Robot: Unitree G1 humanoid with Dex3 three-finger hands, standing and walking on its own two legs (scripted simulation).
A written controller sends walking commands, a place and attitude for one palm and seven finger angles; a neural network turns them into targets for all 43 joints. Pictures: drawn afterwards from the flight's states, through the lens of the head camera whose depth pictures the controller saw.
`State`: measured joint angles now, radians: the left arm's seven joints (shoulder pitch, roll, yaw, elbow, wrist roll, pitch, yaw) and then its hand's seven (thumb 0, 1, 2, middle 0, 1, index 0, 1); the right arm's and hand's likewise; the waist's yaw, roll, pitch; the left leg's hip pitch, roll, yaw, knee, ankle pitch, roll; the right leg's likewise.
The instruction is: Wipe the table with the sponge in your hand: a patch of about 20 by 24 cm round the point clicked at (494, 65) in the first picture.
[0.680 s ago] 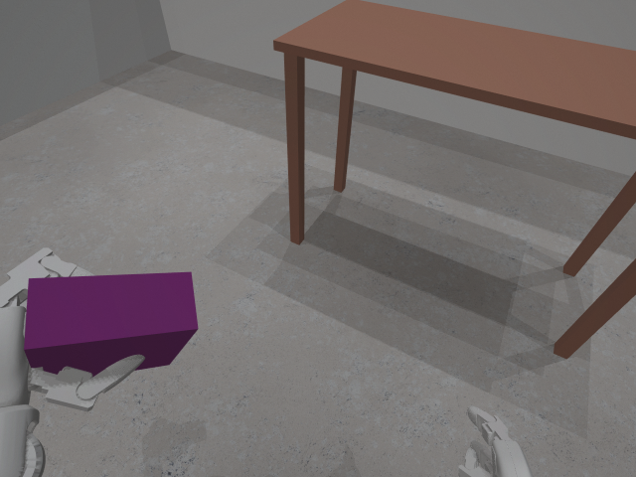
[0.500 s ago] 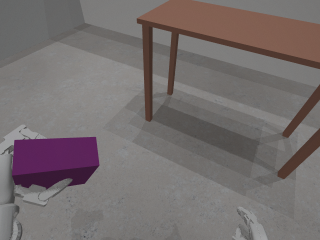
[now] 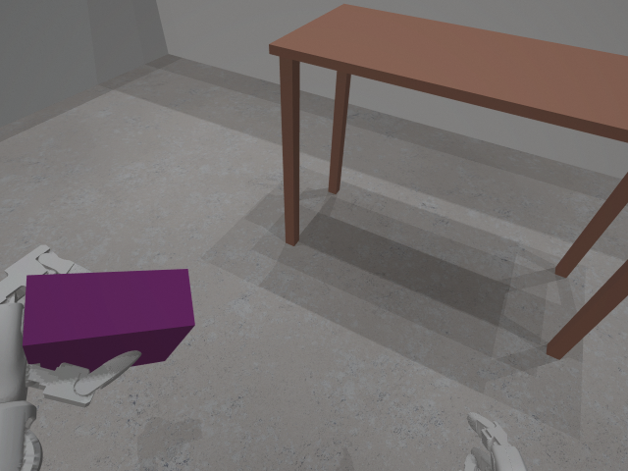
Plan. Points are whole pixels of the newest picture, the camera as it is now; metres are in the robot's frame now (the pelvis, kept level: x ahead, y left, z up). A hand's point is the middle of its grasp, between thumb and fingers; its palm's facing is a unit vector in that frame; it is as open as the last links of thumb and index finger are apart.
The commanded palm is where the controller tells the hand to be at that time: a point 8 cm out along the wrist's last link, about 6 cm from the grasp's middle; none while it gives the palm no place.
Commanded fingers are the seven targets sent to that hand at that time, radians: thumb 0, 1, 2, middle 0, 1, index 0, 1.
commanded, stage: walk to a spot facing it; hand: left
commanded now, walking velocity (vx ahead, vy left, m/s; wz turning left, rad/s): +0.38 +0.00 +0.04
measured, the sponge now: (133, 324) +0.23 +0.20 +0.14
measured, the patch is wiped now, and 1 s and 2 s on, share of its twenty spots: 0.00 0.00 0.00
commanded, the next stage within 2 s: turn to face it in 1.08 s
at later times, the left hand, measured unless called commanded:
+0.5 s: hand (110, 235) +0.32 +0.25 +0.17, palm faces +0.47 -0.79 -0.40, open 9.7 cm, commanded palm +0.26 +0.28 +0.18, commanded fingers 0.00 0.10 1.30 -1.20 -1.60 -1.20 -1.60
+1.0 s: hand (212, 159) +0.46 +0.17 +0.18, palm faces +0.44 -0.73 -0.52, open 9.7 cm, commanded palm +0.39 +0.22 +0.18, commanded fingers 0.00 0.10 1.30 -1.20 -1.60 -1.20 -1.60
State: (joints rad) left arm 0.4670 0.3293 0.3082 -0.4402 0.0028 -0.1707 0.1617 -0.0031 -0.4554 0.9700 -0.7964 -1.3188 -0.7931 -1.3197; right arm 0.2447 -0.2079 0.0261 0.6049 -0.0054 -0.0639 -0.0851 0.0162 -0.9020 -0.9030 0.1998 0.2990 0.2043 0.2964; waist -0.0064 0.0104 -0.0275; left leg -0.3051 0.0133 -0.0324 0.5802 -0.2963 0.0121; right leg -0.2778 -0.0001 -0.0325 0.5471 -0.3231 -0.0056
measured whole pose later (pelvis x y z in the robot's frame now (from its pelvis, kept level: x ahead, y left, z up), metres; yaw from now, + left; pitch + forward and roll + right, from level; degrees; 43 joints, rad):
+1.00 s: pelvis +0.27 -0.08 +0.00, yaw +9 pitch -1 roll +1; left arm 0.52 0.40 0.39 -0.56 -0.01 -0.23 0.13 0.00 -0.46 0.98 -0.80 -1.32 -0.79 -1.32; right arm 0.19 -0.25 -0.05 0.62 0.00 -0.02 -0.06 0.02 -0.91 -0.90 0.20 0.30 0.20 0.30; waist -0.04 0.00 0.10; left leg -0.62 0.09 0.09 1.19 -0.30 -0.03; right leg -0.25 -0.07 -0.29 0.56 -0.28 -0.08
